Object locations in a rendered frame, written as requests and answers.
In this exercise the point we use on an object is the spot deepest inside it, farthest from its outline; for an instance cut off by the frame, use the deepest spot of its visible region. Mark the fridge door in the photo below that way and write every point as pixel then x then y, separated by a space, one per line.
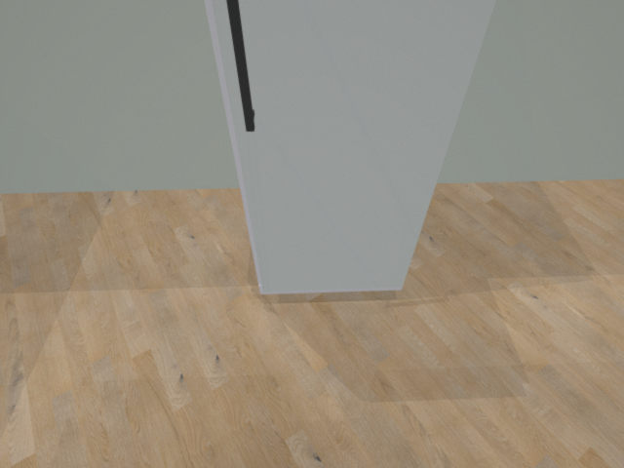
pixel 355 103

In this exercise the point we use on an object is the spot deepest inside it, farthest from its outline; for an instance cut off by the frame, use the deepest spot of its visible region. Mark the handle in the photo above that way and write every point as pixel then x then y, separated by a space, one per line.
pixel 240 57

